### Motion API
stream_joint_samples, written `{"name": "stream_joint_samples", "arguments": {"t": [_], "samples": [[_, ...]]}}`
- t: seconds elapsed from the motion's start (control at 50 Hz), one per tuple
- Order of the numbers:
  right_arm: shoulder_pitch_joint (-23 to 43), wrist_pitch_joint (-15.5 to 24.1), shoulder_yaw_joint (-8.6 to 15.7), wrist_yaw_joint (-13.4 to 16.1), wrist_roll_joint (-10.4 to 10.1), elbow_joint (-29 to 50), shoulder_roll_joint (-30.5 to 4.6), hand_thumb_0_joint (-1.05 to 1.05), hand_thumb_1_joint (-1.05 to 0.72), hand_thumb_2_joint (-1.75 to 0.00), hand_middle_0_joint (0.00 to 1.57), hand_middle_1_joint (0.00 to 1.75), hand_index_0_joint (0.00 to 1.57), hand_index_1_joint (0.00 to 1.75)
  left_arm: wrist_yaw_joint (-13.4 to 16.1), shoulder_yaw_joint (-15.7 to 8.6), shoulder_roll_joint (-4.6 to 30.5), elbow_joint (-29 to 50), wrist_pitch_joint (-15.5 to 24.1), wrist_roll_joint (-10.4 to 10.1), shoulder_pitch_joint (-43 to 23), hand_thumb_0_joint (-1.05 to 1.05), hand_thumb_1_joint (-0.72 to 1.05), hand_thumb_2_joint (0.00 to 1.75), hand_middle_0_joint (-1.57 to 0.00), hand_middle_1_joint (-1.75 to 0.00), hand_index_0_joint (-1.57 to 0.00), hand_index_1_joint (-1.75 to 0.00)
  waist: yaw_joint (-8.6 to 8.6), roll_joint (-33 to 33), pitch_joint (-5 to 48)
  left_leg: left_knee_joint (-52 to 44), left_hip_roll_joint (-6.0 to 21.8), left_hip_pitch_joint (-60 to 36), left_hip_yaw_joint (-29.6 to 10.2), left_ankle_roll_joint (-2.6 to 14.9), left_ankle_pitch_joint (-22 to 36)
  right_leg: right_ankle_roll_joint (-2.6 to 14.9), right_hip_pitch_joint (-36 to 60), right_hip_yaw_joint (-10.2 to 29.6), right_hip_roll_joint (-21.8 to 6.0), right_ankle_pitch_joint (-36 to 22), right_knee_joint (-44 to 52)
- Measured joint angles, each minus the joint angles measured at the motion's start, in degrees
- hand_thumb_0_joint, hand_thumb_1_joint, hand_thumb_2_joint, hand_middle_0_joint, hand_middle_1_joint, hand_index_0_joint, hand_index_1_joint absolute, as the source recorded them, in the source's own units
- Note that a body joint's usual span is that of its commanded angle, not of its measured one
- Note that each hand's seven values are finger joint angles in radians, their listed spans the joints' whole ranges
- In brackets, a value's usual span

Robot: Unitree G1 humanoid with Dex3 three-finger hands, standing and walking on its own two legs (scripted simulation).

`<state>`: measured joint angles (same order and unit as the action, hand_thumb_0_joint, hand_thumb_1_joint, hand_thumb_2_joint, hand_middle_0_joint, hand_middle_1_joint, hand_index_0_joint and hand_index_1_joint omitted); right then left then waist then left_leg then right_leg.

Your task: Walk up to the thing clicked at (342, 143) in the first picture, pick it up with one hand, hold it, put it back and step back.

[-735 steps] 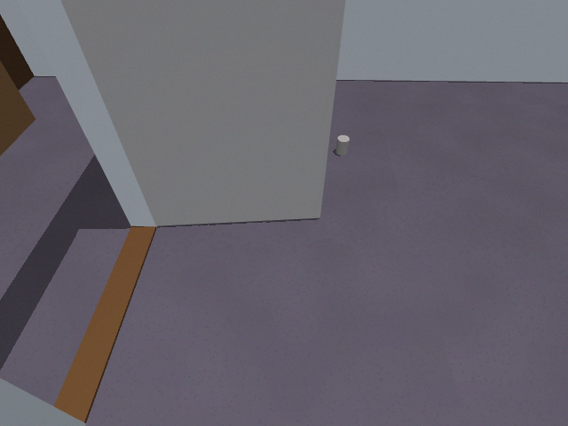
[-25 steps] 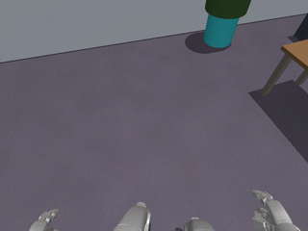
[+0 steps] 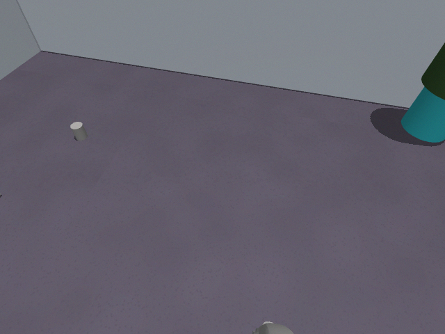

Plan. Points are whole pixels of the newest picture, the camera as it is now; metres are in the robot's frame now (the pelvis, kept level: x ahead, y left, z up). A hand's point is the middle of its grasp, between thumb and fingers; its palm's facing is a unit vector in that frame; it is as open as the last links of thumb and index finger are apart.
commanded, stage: walk up
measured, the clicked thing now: (79, 131) +1.33 +0.85 -0.70
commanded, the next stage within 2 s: stand in 1.44 s
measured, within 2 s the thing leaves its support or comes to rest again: neither
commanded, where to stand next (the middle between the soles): +0.09 +0.00 m, yaw +26 degrees
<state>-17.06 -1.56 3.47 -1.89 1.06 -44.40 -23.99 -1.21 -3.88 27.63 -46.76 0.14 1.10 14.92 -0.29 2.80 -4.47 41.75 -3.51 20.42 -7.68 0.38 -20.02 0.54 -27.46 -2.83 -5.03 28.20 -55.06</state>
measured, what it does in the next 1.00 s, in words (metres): steps on the spot, turning left: right foot, then left foot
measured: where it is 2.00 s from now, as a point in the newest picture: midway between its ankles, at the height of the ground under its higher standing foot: outside the picture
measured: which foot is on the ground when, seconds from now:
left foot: down 0.00-0.10, up 0.12-0.36, down 0.38-1.00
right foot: up 0.00-0.06, down 0.08-0.40, up 0.42-0.64, down 0.66-1.00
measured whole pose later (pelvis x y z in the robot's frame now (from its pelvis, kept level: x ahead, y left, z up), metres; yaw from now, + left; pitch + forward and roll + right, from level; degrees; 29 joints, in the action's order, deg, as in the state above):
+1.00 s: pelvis +0.02 -0.01 +0.00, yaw +26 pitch -2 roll +0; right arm -10.2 1.0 1.3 0.5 0.3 -54.4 -22.5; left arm -0.6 -2.0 23.1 -54.4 -0.1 0.7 10.6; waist 0.8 0.2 -5.5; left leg 42.6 -2.2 22.3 -3.5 0.6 -18.3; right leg -1.2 -18.1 -2.5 -3.4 21.5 -42.2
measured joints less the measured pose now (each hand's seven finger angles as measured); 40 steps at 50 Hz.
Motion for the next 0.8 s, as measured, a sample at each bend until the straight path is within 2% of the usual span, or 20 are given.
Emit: {"name": "stream_joint_samples", "arguments": {"t": [0.04, 0.08, 0.1, 0.12, 0.16, 0.22, 0.3, 0.36, 0.4, 0.42, 0.46, 0.5, 0.58, 0.64, 0.66, 0.68, 0.7, 0.76, 0.8], "samples": [[-0.1, 0.1, -0.2, 0.5, 0.1, 0.1, -0.1, 0.01, -0.90, -0.90, 0.21, 0.30, 0.20, 0.30, -0.2, 0.2, -1.0, 0.1, 0.2, 0.2, 0.3, 0.01, 0.91, 0.90, -0.20, -0.30, -0.21, -0.30, 0.01, -0.7, 0.2, 0.7, -0.4, 0.7, -1.7, -0.54, -0.1, 0.43, 1.3, 0.1, 1.8, -0.9, 4.2], [0.2, 0.1, -0.3, 1.0, -0.1, 0.2, -0.4, 0.01, -0.90, -0.90, 0.21, 0.30, 0.20, 0.30, -0.1, 0.3, -2.0, 0.3, 0.7, 0.3, 0.5, 0.01, 0.91, 0.90, -0.20, -0.30, -0.21, -0.30, 0.53, -1.5, 0.1, 2.4, -0.6, 1.7, -3.3, -1.51, -0.8, 1.35, 4.1, 0.0, 3.7, -5.3, 10.9], [0.5, 0.0, -0.3, 1.4, -0.4, 0.1, -0.7, 0.01, -0.90, -0.90, 0.21, 0.30, 0.20, 0.30, 0.1, 0.3, -2.8, 0.5, 1.0, 0.7, 0.5, 0.01, 0.91, 0.90, -0.20, -0.30, -0.21, -0.30, 1.03, -2.6, -0.2, 3.9, -0.4, 2.3, -4.2, -1.07, -1.5, 1.45, 4.5, -0.7, 4.3, -8.8, 11.9], [1.0, -0.1, -0.2, 1.8, -0.6, -0.4, -0.7, 0.01, -0.90, -0.90, 0.21, 0.30, 0.20, 0.30, 0.2, 0.4, -3.4, 0.6, 1.3, 1.1, 0.6, 0.01, 0.91, 0.90, -0.20, -0.30, -0.21, -0.30, 1.44, -3.2, -0.3, 6.3, -0.6, 3.4, -4.3, -0.20, -3.7, 1.30, 4.5, -1.5, 4.2, -9.1, 11.6], [1.9, -0.3, -0.4, 2.5, -0.4, -1.5, -0.1, 0.01, -0.90, -0.90, 0.21, 0.30, 0.20, 0.30, -0.1, 0.8, -4.0, 0.4, 1.2, 1.5, 0.3, 0.01, 0.91, 0.90, -0.21, -0.30, -0.21, -0.30, 2.12, -2.6, -0.8, 13.8, -1.1, 6.2, -0.8, 0.37, -8.0, 1.39, 5.4, -2.6, 2.6, -8.6, 11.9], [2.7, 0.6, -0.3, 2.0, -0.5, -2.0, -0.7, 0.01, -0.90, -0.90, 0.20, 0.30, 0.20, 0.30, -0.1, 1.2, -5.5, -0.1, 1.4, 1.5, 0.1, 0.01, 0.90, 0.90, -0.21, -0.30, -0.21, -0.30, 2.74, -3.0, -1.6, 18.8, 0.5, 8.4, 4.2, 0.50, -6.8, 1.06, 8.4, -4.6, 0.5, -9.7, 15.7], [3.7, 1.6, 0.0, 0.9, -0.6, -1.9, -1.1, 0.01, -0.90, -0.90, 0.20, 0.30, 0.20, 0.30, -0.6, 1.2, -4.9, 0.0, 1.5, 1.6, 1.3, 0.01, 0.90, 0.90, -0.21, -0.30, -0.21, -0.30, 3.58, -2.4, -2.2, 11.0, 2.9, 6.8, 7.4, 0.22, -6.0, 0.37, 10.1, -6.3, -1.9, -10.1, 17.6], [4.4, 2.2, 0.1, 0.9, -0.8, -2.3, -1.0, 0.01, -0.90, -0.90, 0.20, 0.30, 0.20, 0.30, -0.8, 0.8, -3.3, 0.0, 0.4, 1.1, 2.0, 0.01, 0.90, 0.90, -0.21, -0.30, -0.21, -0.30, 4.14, -1.4, -2.1, 1.5, 3.2, 2.9, 8.5, 0.08, -0.8, -0.48, 9.6, -7.2, -3.7, -8.2, 15.0], [4.4, 3.0, 0.2, 1.4, -0.7, -2.5, -0.9, 0.01, -0.90, -0.90, 0.20, 0.30, 0.20, 0.30, -0.7, 0.6, -2.3, -0.2, -0.5, 0.6, 2.2, 0.01, 0.90, 0.90, -0.21, -0.30, -0.21, -0.30, 4.07, -0.5, -1.7, -3.2, 2.1, 0.3, 8.8, 0.45, 4.0, -1.08, 8.4, -7.4, -5.4, -5.5, 10.7], [4.7, 3.2, 0.2, 1.8, -0.3, -2.7, -0.5, 0.01, -0.90, -0.90, 0.20, 0.30, 0.20, 0.30, -0.5, 0.4, -1.9, -0.5, -1.1, 0.3, 1.9, 0.01, 0.90, 0.90, -0.21, -0.30, -0.21, -0.30, 4.23, 0.4, -2.0, -2.0, 1.2, 0.5, 9.2, 0.65, 3.6, -0.68, 7.4, -5.8, -5.9, -4.1, 7.9], [4.7, 3.5, -0.4, 2.3, -0.1, -2.5, -0.2, 0.01, -0.90, -0.90, 0.20, 0.30, 0.20, 0.30, 0.0, 0.4, -2.0, -1.6, -2.3, -0.1, 1.2, 0.01, 0.90, 0.90, -0.20, -0.30, -0.21, -0.30, 3.55, 0.2, -1.8, 0.4, 0.8, 1.6, 8.0, 1.21, 1.9, -0.33, 5.4, -2.2, -3.6, 1.3, 2.5], [4.8, 3.6, -1.0, 2.8, -0.3, -2.5, 0.4, 0.01, -0.90, -0.90, 0.21, 0.30, 0.20, 0.30, 0.2, 0.5, -1.9, -2.0, -2.7, -0.5, 0.4, 0.01, 0.91, 0.90, -0.20, -0.30, -0.21, -0.30, 2.97, 0.3, -1.7, 0.6, 0.5, 1.8, 6.8, 1.36, 1.8, 0.03, 3.7, 0.2, -1.8, 2.9, -0.9], [5.4, 3.6, -1.9, 3.2, -0.4, -2.7, 1.0, 0.01, -0.90, -0.90, 0.21, 0.30, 0.20, 0.30, 0.3, 0.4, -2.5, -2.5, -1.9, -0.7, -0.5, 0.01, 0.91, 0.90, -0.20, -0.30, -0.21, -0.30, 2.26, -0.3, -1.6, 1.1, 0.6, 2.7, 4.9, 0.89, 1.9, 0.56, 3.0, 1.4, -0.7, 0.6, 1.0], [6.0, 3.2, -2.2, 3.1, -0.4, -2.7, 1.1, 0.01, -0.90, -0.90, 0.21, 0.30, 0.20, 0.30, 0.2, 0.5, -3.0, -2.9, -1.4, -0.6, -1.0, 0.01, 0.91, 0.90, -0.20, -0.30, -0.21, -0.30, 1.85, -1.4, -1.3, 2.9, 0.8, 4.1, 3.3, 0.23, 1.3, 0.94, 5.4, 1.2, 0.2, -2.1, 7.1], [6.3, 2.8, -2.3, 3.1, -0.6, -2.7, 1.1, 0.01, -0.90, -0.90, 0.21, 0.30, 0.20, 0.30, 0.2, 0.5, -3.2, -3.1, -1.1, -0.5, -1.1, 0.01, 0.91, 0.90, -0.20, -0.30, -0.21, -0.30, 1.90, -1.8, -1.2, 3.9, 1.0, 4.8, 2.8, -0.12, 0.9, 0.55, 6.6, 0.9, 0.7, -4.7, 10.1], [6.7, 2.4, -2.2, 3.1, -0.7, -3.0, 0.8, 0.01, -0.90, -0.90, 0.21, 0.30, 0.20, 0.30, 0.4, 0.6, -3.8, -3.4, -0.8, -0.2, -1.4, 0.01, 0.91, 0.90, -0.20, -0.30, -0.21, -0.30, 1.89, -3.0, -1.5, 4.9, 1.6, 5.2, 1.9, -0.41, 0.5, -0.66, 7.1, 0.1, 1.4, -5.8, 10.7], [7.0, 2.0, -2.1, 3.2, -0.9, -3.4, 0.8, 0.01, -0.90, -0.90, 0.21, 0.30, 0.20, 0.30, 0.3, 0.8, -4.2, -3.5, -0.6, 0.1, -1.5, 0.01, 0.91, 0.90, -0.20, -0.30, -0.21, -0.30, 1.86, -3.7, -1.5, 5.5, 1.5, 5.5, 1.0, 0.18, 0.2, -1.43, 7.2, -0.6, 1.6, -5.8, 10.6], [7.1, 1.7, -1.9, 3.0, -1.0, -5.0, 1.2, 0.01, -0.90, -0.90, 0.21, 0.30, 0.20, 0.30, 0.0, 1.4, -4.6, -3.9, -0.5, 0.5, -2.0, 0.01, 0.91, 0.90, -0.20, -0.30, -0.21, -0.30, 2.28, -2.6, -1.6, 8.7, 0.6, 5.5, 3.9, 0.77, -7.2, -1.61, 7.4, -0.8, -0.4, -5.1, 10.0], [6.6, 2.3, -1.5, 2.5, -1.1, -5.8, 0.7, 0.01, -0.90, -0.90, 0.21, 0.30, 0.20, 0.30, 0.0, 1.9, -5.0, -4.1, -0.4, 0.5, -2.5, 0.01, 0.91, 0.90, -0.21, -0.30, -0.21, -0.30, 2.12, -2.3, -1.5, 4.9, 0.9, 3.4, 6.3, 1.26, -4.6, -2.10, 7.8, -1.3, -1.7, -5.0, 10.1]]}}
